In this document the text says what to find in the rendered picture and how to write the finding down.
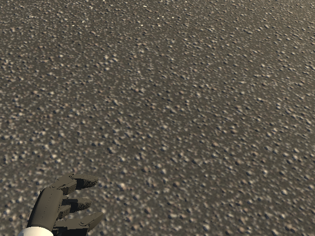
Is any robot left hand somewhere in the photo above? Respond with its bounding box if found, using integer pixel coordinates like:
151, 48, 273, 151
27, 172, 103, 236

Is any left robot forearm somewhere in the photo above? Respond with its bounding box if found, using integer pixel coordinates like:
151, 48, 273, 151
18, 226, 53, 236

